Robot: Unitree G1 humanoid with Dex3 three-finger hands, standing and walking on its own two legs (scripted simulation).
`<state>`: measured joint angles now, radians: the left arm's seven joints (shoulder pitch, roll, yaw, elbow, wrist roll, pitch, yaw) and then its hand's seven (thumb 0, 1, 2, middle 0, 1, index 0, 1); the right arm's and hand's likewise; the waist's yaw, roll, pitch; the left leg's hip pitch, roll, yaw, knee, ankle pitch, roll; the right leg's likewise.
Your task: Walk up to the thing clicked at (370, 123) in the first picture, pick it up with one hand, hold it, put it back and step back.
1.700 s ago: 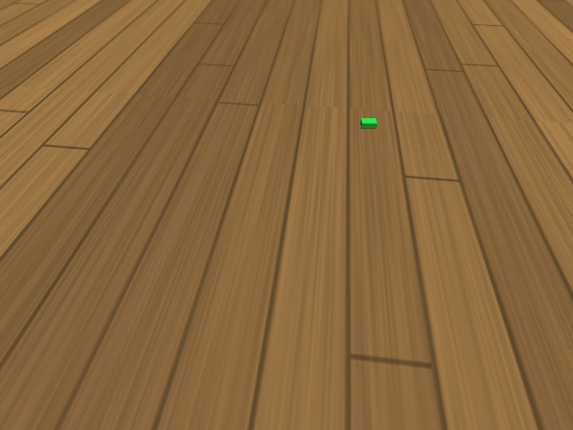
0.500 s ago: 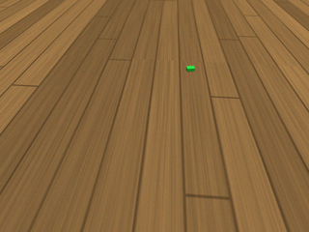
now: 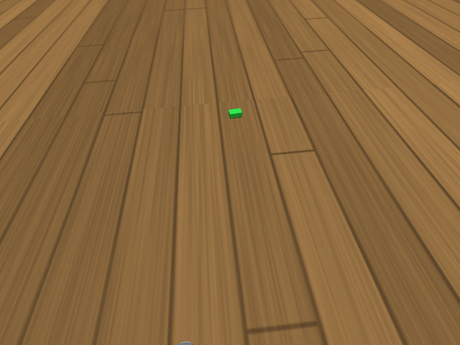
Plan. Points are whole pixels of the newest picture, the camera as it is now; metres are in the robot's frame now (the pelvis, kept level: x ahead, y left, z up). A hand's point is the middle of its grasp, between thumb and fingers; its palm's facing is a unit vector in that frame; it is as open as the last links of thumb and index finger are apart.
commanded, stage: walk up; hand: left
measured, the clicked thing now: (235, 113) +1.86 +0.04 -0.76
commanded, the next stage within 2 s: none
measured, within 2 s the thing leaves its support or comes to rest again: neither
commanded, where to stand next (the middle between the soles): +1.46 -0.15 m, yaw -8 degrees
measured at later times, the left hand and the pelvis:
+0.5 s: hand (137, 223) +0.45 +0.27 -0.12, palm faces -0.22 -0.91 -0.36, open 7.4 cm; pelvis +0.28 +0.01 +0.00, yaw -7 degrees
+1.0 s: hand (164, 177) +0.62 +0.23 -0.14, palm faces -0.12 -0.92 -0.38, open 7.4 cm; pelvis +0.55 -0.05 -0.01, yaw -8 degrees
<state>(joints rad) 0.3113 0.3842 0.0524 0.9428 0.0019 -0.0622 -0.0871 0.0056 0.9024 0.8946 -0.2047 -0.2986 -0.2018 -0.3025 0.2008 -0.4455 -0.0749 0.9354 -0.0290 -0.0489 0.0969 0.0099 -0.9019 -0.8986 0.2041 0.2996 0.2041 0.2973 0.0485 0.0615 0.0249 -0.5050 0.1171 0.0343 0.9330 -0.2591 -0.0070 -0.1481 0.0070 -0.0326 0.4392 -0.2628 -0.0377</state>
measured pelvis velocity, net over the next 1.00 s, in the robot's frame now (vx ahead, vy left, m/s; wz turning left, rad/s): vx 0.55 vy -0.05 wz -0.14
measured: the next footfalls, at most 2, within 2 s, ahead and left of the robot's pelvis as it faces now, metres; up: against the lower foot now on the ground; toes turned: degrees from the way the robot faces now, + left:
left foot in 0.18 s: +0.29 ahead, +0.15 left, +0.00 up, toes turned +4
right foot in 0.60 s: +0.51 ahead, -0.16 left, +0.00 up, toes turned -13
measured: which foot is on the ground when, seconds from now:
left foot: up 0.00-0.16, down 0.18-0.64, up 0.66-1.00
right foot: down 0.00-0.20, up 0.22-0.58, down 0.60-1.00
